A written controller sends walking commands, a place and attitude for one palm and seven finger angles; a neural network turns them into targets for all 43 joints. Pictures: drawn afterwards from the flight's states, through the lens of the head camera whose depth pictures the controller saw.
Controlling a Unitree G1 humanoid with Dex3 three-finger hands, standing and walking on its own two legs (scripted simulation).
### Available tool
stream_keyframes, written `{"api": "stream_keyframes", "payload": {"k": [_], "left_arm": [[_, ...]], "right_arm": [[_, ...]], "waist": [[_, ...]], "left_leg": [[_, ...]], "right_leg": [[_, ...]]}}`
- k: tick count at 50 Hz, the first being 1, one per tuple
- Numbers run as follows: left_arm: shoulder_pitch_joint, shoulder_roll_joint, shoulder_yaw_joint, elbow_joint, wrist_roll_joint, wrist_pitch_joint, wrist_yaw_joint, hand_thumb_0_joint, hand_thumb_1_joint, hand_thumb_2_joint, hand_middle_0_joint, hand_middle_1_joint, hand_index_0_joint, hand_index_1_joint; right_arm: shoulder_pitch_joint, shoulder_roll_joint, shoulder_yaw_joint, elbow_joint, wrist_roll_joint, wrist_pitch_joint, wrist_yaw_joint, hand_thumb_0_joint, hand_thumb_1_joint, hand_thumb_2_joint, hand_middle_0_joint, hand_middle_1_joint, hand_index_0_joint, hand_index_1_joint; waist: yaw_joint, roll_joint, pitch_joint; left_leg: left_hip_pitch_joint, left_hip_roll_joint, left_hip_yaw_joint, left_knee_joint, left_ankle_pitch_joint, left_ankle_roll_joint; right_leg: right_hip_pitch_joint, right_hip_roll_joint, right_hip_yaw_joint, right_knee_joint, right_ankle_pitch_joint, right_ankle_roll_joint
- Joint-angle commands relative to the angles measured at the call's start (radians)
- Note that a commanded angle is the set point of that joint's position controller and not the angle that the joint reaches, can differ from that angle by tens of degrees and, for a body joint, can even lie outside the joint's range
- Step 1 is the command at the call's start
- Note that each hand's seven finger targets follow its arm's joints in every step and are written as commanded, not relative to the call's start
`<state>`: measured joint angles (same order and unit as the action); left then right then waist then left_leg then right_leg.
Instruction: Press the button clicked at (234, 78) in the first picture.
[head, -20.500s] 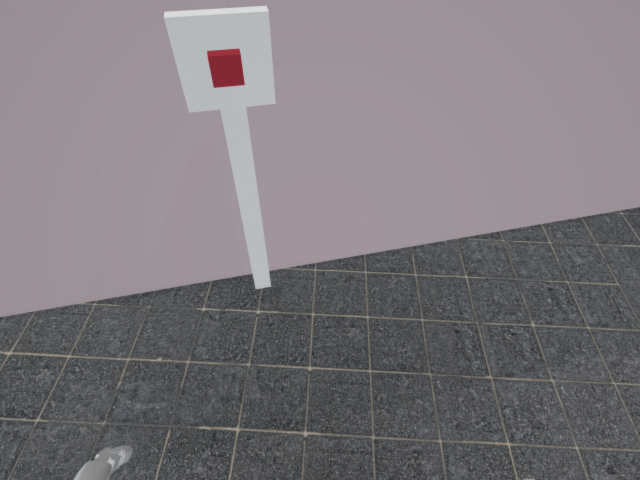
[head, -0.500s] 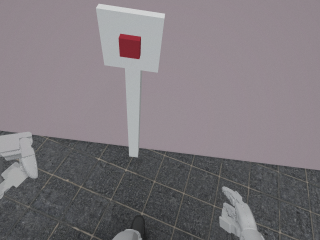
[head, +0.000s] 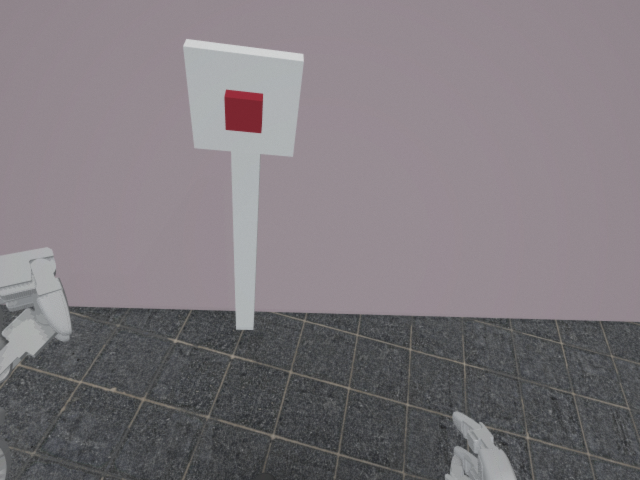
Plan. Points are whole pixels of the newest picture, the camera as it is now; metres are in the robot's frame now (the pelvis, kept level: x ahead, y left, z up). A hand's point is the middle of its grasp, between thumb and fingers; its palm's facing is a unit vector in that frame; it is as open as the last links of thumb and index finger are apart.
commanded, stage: stop stepping back and stand still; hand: left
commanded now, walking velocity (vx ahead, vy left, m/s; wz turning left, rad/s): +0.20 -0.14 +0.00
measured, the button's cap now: (244, 111) +0.69 +0.15 +0.10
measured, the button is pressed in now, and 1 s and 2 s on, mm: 0 0 0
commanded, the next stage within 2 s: let the arm hang, fingers relaxed in 1.04 s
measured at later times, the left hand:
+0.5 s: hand out of the picture +0.16 +0.27 +0.19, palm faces +0.33 -0.85 -0.41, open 3.1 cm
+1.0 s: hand (31, 317) +0.21 +0.26 +0.17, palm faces +0.35 -0.80 -0.48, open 3.1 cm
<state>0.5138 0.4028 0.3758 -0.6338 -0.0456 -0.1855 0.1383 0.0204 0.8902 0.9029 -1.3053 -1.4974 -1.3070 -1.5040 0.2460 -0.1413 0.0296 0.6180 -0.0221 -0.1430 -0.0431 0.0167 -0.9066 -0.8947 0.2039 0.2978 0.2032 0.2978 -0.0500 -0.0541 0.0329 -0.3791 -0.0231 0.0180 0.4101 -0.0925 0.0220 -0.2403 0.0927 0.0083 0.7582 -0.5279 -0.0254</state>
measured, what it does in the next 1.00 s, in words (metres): steps on the spot: right foot, then left foot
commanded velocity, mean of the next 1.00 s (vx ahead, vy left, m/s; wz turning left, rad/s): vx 0.06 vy -0.05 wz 0.00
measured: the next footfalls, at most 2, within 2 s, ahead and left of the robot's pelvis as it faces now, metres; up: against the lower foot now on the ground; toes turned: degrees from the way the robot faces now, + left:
right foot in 0.12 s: +0.00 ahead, -0.09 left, +0.00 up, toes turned -9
left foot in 0.30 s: +0.07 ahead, +0.15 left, +0.00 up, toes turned +3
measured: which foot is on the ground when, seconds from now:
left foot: down 0.00-0.10, up 0.12-0.28, down 0.30-1.00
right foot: up 0.00-0.10, down 0.12-0.30, up 0.32-0.58, down 0.60-1.00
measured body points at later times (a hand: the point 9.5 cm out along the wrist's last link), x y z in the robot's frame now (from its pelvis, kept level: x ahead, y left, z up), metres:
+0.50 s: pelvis -0.02 +0.04 +0.00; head -0.02 +0.09 +0.45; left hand +0.14 +0.31 +0.21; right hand +0.12 -0.17 -0.07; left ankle +0.03 +0.15 -0.74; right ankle +0.00 -0.08 -0.70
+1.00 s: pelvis +0.02 +0.02 +0.00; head +0.04 +0.03 +0.45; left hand +0.19 +0.30 +0.20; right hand +0.21 -0.22 -0.07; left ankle +0.03 +0.15 -0.74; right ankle -0.01 -0.08 -0.74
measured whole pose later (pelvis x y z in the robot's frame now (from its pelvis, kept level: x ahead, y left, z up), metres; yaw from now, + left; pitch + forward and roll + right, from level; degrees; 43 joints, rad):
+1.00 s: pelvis +0.02 +0.02 +0.00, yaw +1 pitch +0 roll -1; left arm 0.63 0.41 0.38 -0.59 -0.03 -0.23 0.15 0.02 0.89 0.90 -1.30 -1.50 -1.31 -1.50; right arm 0.16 -0.21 -0.02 0.58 0.01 -0.08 -0.06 0.01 -0.91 -0.89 0.20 0.30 0.20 0.30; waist -0.02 -0.01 0.03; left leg -0.27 0.04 0.02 0.50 -0.24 -0.01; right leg -0.16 0.01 -0.08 0.45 -0.30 -0.02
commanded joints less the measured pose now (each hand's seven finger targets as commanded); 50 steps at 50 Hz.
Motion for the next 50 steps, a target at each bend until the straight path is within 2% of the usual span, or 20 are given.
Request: {"api": "stream_keyframes", "payload": {"k": [1, 3, 4, 6, 7, 10, 13, 14, 15, 16, 17, 19, 22, 24, 27, 29, 31, 34, 42, 50], "left_arm": [[0.323, 0.138, 0.127, -0.285, -0.019, -0.068, 0.005, 0.0, 0.9, 0.9, -1.3, -1.5, -1.3, -1.5], [0.303, 0.147, 0.127, -0.235, -0.015, -0.035, 0.007, 0.0, 0.9, 0.9, -1.3, -1.5, -1.3, -1.5], [0.267, 0.152, 0.122, -0.204, -0.014, -0.012, 0.011, 0.0, 0.9, 0.9, -1.3, -1.5, -1.3, -1.5], [0.129, 0.148, 0.109, -0.186, -0.032, 0.018, 0.016, 0.0, 0.9, 0.9, -1.3, -1.5, -1.3, -1.5], [0.029, 0.203, 0.165, -0.173, -0.031, 0.008, 0.016, 0.0, 0.9, 0.9, -1.3, -1.5, -1.3, -1.5], [-0.102, 0.166, 0.099, -0.054, -0.002, 0.012, 0.017, 0.0, 0.9, 0.9, -1.3, -1.5, -1.3, -1.5], [-0.142, 0.088, -0.009, -0.099, 0.016, 0.009, 0.027, 0.0, 0.9, 0.9, -1.3, -1.5, -1.3, -1.5], [-0.167, 0.086, -0.015, -0.176, 0.012, -0.013, 0.03, 0.0, 0.9, 0.9, -1.3, -1.5, -1.3, -1.5], [-0.201, 0.104, -0.011, -0.279, 0.016, -0.045, 0.03, 0.0, 0.9, 0.9, -1.3, -1.5, -1.3, -1.5], [-0.226, 0.135, 0.009, -0.347, 0.037, -0.077, 0.031, 0.0, 0.9, 0.9, -1.3, -1.5, -1.3, -1.5], [-0.171, 0.173, 0.054, -0.322, 0.034, -0.088, 0.024, 0.0, 0.9, 0.9, -1.3, -1.5, -1.3, -1.5], [-0.02, 0.196, 0.103, -0.397, 0.022, -0.075, 0.027, 0.0, 0.9, 0.9, -1.3, -1.5, -1.3, -1.5], [0.173, 0.161, 0.128, -0.354, 0.017, -0.078, 0.036, 0.0, 0.9, 0.9, -1.3, -1.5, -1.3, -1.5], [0.226, 0.137, 0.135, -0.257, 0.014, -0.074, 0.041, 0.0, 0.9, 0.9, -1.3, -1.5, -1.3, -1.5], [0.206, 0.119, 0.127, -0.106, 0.011, -0.06, 0.043, 0.0, 0.9, 0.9, -1.3, -1.5, -1.3, -1.5], [0.159, 0.126, 0.117, -0.052, 0.009, -0.058, 0.039, 0.0, 0.9, 0.9, -1.3, -1.5, -1.3, -1.5], [0.109, 0.138, 0.111, -0.034, -0.004, -0.06, 0.032, 0.0, 0.9, 0.9, -1.3, -1.5, -1.3, -1.5], [0.092, 0.107, 0.066, -0.055, -0.004, -0.049, 0.027, 0.0, 0.9, 0.9, -1.3, -1.5, -1.3, -1.5], [0.088, 0.158, 0.105, -0.207, 0.021, -0.087, 0.043, 0.0, 0.9, 0.9, -1.3, -1.5, -1.3, -1.5], [0.227, 0.12, 0.129, -0.056, -0.012, -0.085, 0.025, 0.0, 0.9, 0.9, -1.3, -1.5, -1.3, -1.5]], "right_arm": [[-0.1, -0.157, -0.071, -0.184, -0.002, -0.032, 0.021, 0.0, -0.9, -0.9, 0.2, 0.3, 0.2, 0.3], [-0.11, -0.164, -0.077, -0.165, -0.007, 0.012, 0.008, 0.0, -0.9, -0.9, 0.2, 0.3, 0.2, 0.3], [-0.106, -0.161, -0.076, -0.158, 0.002, 0.036, -0.003, 0.0, -0.9, -0.9, 0.2, 0.3, 0.2, 0.3], [-0.114, -0.17, -0.084, -0.133, 0.012, 0.076, -0.021, 0.0, -0.9, -0.9, 0.2, 0.3, 0.2, 0.3], [-0.108, -0.185, -0.079, -0.115, -0.004, 0.085, -0.024, 0.0, -0.9, -0.9, 0.2, 0.3, 0.2, 0.3], [-0.123, -0.162, -0.065, -0.142, 0.014, 0.059, -0.026, 0.0, -0.9, -0.9, 0.2, 0.3, 0.2, 0.3], [-0.157, -0.179, -0.057, -0.129, 0.015, 0.037, -0.061, 0.0, -0.9, -0.9, 0.2, 0.3, 0.2, 0.3], [-0.131, -0.198, -0.054, -0.137, 0.012, 0.015, -0.06, 0.0, -0.9, -0.9, 0.2, 0.3, 0.2, 0.3], [-0.118, -0.212, -0.057, -0.157, 0.011, -0.006, -0.05, 0.0, -0.9, -0.9, 0.2, 0.3, 0.2, 0.3], [-0.105, -0.18, -0.047, -0.152, -0.006, -0.03, -0.034, 0.0, -0.9, -0.9, 0.2, 0.3, 0.2, 0.3], [-0.12, -0.162, -0.05, -0.142, 0.0, -0.044, -0.017, 0.0, -0.9, -0.9, 0.2, 0.3, 0.2, 0.3], [-0.127, -0.16, -0.062, -0.16, 0.001, -0.054, 0.003, 0.0, -0.9, -0.9, 0.2, 0.3, 0.2, 0.3], [-0.123, -0.158, -0.062, -0.155, 0.005, -0.053, 0.013, 0.0, -0.9, -0.9, 0.2, 0.3, 0.2, 0.3], [-0.102, -0.159, -0.064, -0.155, 0.004, -0.032, 0.009, 0.0, -0.9, -0.9, 0.2, 0.3, 0.2, 0.3], [-0.082, -0.166, -0.071, -0.147, 0.011, 0.0, -0.01, 0.0, -0.9, -0.9, 0.2, 0.3, 0.2, 0.3], [-0.079, -0.167, -0.078, -0.142, 0.019, 0.016, -0.022, 0.0, -0.9, -0.9, 0.2, 0.3, 0.2, 0.3], [-0.082, -0.157, -0.07, -0.134, 0.019, 0.027, -0.025, 0.0, -0.9, -0.9, 0.2, 0.3, 0.2, 0.3], [-0.1, -0.17, -0.08, -0.126, 0.036, 0.009, -0.03, 0.0, -0.9, -0.9, 0.2, 0.3, 0.2, 0.3], [-0.125, -0.163, -0.067, -0.155, 0.03, -0.005, -0.038, 0.0, -0.9, -0.9, 0.2, 0.3, 0.2, 0.3], [-0.12, -0.163, -0.084, -0.177, 0.041, 0.036, -0.021, 0.0, -0.9, -0.9, 0.2, 0.3, 0.2, 0.3]], "waist": [[0.069, 0.31, -0.303], [0.063, 0.228, -0.241], [0.054, 0.074, -0.187], [0.033, -0.192, -0.057], [0.012, -0.12, -0.017], [-0.003, -0.199, -0.002], [-0.002, 0.141, 0.099], [0.0, 0.375, 0.101], [0.006, 0.588, 0.084], [0.01, 0.541, 0.087], [0.026, 0.329, 0.051], [0.044, 0.264, -0.023], [0.056, 0.3, -0.078], [0.047, 0.337, -0.078], [0.033, 0.226, -0.07], [0.02, 0.085, -0.066], [0.009, -0.024, -0.067], [0.025, -0.126, -0.106], [0.052, 0.202, -0.126], [0.041, 0.055, -0.168]], "left_leg": [[0.129, 0.124, -0.136, -0.289, -0.346, -0.122], [0.015, 0.079, -0.049, -0.18, -0.382, -0.137], [0.022, 0.03, 0.018, 0.045, -0.374, -0.115], [-0.051, 0.0, -0.048, 0.692, -0.306, -0.065], [-0.141, 0.027, -0.057, 0.807, -0.262, -0.05], [-0.012, 0.113, -0.036, 0.555, -0.306, -0.007], [0.138, 0.066, 0.037, 0.149, -0.345, 0.004], [0.147, 0.127, -0.117, -0.041, -0.429, 0.026], [0.224, 0.313, -0.491, -0.188, -0.441, 0.078], [0.147, 0.393, -0.644, -0.265, -0.435, 0.141], [0.079, 0.373, -0.579, -0.288, -0.544, 0.134], [0.016, 0.335, -0.48, -0.265, -0.537, 0.126], [-0.005, 0.255, -0.23, -0.221, -0.401, 0.081], [-0.047, 0.232, -0.166, -0.224, -0.41, 0.06], [-0.081, 0.191, -0.119, -0.161, -0.425, 0.03], [-0.047, 0.137, -0.078, -0.051, -0.347, 0.007], [0.023, 0.088, -0.053, 0.128, -0.177, -0.011], [0.121, 0.072, -0.045, 0.148, -0.136, -0.003], [0.198, 0.112, -0.072, 0.048, 0.304, 0.011], [0.179, 0.09, -0.028, 0.093, 0.281, -0.012]], "right_leg": [[0.193, 0.043, -0.132, -0.206, 0.024, -0.014], [0.262, 0.013, -0.143, -0.338, 0.019, -0.037], [0.144, -0.079, -0.083, -0.441, 0.003, -0.072], [-0.223, -0.438, 0.281, -0.616, -0.137, -0.23], [-0.246, -0.451, 0.19, -0.585, -0.03, -0.231], [-0.327, -0.355, 0.051, -0.551, -0.334, -0.11], [-0.319, -0.255, -0.035, -0.319, -0.222, -0.11], [-0.307, -0.156, -0.096, -0.097, -0.114, -0.071], [-0.428, -0.08, -0.13, 0.135, -0.107, -0.007], [-0.404, -0.062, -0.018, 0.296, -0.075, 0.0], [-0.324, -0.094, 0.024, 0.323, 0.011, -0.001], [-0.225, -0.116, 0.033, 0.284, 0.104, 0.013], [-0.073, -0.091, -0.056, 0.07, 0.154, 0.028], [0.037, -0.065, -0.102, -0.071, 0.123, 0.026], [0.172, -0.047, -0.133, -0.287, 0.153, 0.023], [0.175, -0.102, -0.054, -0.418, 0.184, 0.001], [0.065, -0.261, 0.149, -0.494, 0.259, -0.063], [0.013, -0.257, 0.128, -0.459, 0.282, -0.047], [0.1, -0.153, -0.022, -0.301, 0.6, 0.02], [0.159, -0.178, 0.004, -0.35, 0.775, 0.018]]}}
